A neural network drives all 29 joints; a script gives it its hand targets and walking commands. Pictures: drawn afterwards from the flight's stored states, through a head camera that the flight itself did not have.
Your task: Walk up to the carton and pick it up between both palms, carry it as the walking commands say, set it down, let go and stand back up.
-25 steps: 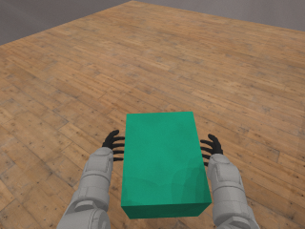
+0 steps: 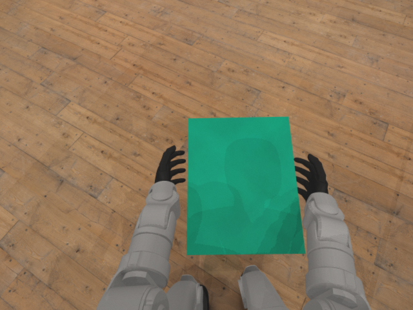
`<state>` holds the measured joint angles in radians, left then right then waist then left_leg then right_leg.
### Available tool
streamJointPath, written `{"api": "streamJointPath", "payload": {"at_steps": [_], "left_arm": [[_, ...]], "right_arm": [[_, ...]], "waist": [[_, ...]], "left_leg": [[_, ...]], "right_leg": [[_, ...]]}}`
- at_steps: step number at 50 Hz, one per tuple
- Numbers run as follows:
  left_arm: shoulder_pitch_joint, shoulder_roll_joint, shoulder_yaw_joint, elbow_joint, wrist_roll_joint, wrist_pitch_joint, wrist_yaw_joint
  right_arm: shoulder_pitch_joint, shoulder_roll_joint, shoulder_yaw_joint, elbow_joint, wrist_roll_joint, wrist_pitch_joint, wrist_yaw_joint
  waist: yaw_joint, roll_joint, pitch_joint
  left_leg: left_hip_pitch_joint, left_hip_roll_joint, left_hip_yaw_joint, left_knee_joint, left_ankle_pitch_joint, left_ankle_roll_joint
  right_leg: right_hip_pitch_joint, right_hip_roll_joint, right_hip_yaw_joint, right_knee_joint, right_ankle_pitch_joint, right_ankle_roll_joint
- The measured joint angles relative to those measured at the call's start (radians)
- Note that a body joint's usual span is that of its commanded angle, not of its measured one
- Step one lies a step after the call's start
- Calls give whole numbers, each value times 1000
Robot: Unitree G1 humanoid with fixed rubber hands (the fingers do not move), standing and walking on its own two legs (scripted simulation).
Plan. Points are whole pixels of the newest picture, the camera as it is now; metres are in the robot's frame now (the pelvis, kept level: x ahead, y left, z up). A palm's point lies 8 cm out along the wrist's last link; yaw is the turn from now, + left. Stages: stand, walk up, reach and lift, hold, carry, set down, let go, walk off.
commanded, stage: set down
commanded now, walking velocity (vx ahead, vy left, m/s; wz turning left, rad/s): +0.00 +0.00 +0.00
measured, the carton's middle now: (236, 188) +0.37 -0.08 -0.12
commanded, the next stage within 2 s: none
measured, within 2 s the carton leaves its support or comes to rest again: neither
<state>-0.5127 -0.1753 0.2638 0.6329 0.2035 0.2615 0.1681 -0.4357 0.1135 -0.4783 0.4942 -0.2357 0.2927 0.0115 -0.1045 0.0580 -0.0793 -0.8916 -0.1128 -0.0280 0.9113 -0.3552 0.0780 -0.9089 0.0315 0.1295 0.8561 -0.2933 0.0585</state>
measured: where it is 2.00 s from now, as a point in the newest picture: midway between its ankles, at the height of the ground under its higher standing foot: outside the picture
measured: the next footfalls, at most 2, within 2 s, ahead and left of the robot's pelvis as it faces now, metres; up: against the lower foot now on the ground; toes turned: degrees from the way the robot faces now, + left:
none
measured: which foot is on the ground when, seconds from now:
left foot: down 0.00-1.00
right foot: down 0.00-1.00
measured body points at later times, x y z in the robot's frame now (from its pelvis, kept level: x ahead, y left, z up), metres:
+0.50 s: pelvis -0.01 -0.03 -0.07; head +0.16 -0.05 +0.34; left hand +0.41 +0.07 -0.14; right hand +0.36 -0.23 -0.14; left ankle +0.03 +0.06 -0.68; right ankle +0.07 -0.16 -0.68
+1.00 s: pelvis -0.04 -0.04 -0.16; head +0.17 -0.05 +0.24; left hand +0.43 +0.07 -0.22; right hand +0.38 -0.23 -0.23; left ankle +0.03 +0.07 -0.68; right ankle +0.07 -0.16 -0.68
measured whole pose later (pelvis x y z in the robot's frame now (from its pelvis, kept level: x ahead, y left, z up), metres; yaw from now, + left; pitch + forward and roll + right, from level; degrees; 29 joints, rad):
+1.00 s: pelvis -0.04 -0.04 -0.16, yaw +2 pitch +39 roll -1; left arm -0.90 0.01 0.31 0.83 0.15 0.26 0.17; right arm -0.76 0.12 -0.47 0.58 -0.19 0.32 -0.16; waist -0.08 0.09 -0.21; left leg -1.73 -0.15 -0.07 1.57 -0.52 -0.01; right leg -1.75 0.10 0.07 1.52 -0.45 0.05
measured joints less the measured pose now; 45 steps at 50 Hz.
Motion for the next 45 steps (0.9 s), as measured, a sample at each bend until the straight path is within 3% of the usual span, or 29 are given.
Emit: {"api": "streamJointPath", "payload": {"at_steps": [7, 15, 23, 28, 34, 45], "left_arm": [[-18, 17, 15, -32, 2, 8, 5], [-75, 47, 49, 6, 15, 14, -13], [-119, 72, 28, 30, -18, -11, 5], [-181, 99, 53, 80, -7, -13, -22], [-238, 134, 47, 115, -22, -10, -19], [-347, 165, 63, 195, -38, -9, 15]], "right_arm": [[-58, 6, -3, 29, 7, -7, 3], [-104, 20, -10, 54, 6, -2, -18], [-114, 24, 27, 22, 48, -12, -85], [-149, 31, 27, 36, 53, -11, -122], [-186, 29, 53, 35, 74, 1, -166], [-288, 22, 23, 70, 49, 23, -182]], "waist": [[-1, -11, -44], [-3, 3, -82], [5, 16, -127], [14, 9, -137], [23, 13, -147], [23, 29, -141]], "left_leg": [[-137, -2, -6, 99, -33, -11], [-289, -8, -36, 214, -68, -34], [-450, -12, -44, 319, -95, -56], [-532, -7, -40, 384, -110, -68], [-627, -10, -43, 465, -127, -80], [-775, -26, -51, 606, -154, -88]], "right_leg": [[-138, 10, -7, 103, -35, 5], [-286, 17, -39, 218, -74, -5], [-454, 29, -50, 335, -103, -18], [-543, 44, -47, 405, -113, -24], [-641, 55, -52, 487, -127, -28], [-783, 62, -63, 619, -152, -20]]}}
